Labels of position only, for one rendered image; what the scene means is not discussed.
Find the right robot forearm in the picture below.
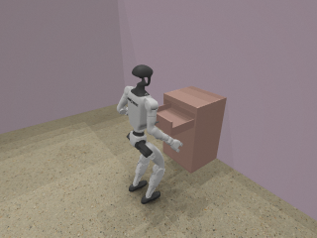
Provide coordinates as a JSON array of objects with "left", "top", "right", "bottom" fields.
[{"left": 151, "top": 127, "right": 174, "bottom": 146}]

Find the robot left upper arm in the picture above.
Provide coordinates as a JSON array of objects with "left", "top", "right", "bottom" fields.
[{"left": 116, "top": 85, "right": 135, "bottom": 115}]

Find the robot head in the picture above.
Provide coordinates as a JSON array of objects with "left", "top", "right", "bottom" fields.
[{"left": 131, "top": 64, "right": 154, "bottom": 97}]

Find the drawer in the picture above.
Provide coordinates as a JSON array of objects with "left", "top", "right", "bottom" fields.
[{"left": 155, "top": 102, "right": 195, "bottom": 137}]

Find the cabinet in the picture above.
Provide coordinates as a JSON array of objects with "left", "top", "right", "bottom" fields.
[{"left": 162, "top": 85, "right": 227, "bottom": 174}]

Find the left robot thigh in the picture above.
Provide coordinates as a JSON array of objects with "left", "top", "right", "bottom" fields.
[{"left": 126, "top": 130, "right": 151, "bottom": 165}]

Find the right robot hand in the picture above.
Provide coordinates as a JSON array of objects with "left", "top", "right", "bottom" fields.
[{"left": 170, "top": 139, "right": 183, "bottom": 153}]

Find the robot right upper arm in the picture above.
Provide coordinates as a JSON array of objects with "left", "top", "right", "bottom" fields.
[{"left": 145, "top": 97, "right": 159, "bottom": 135}]

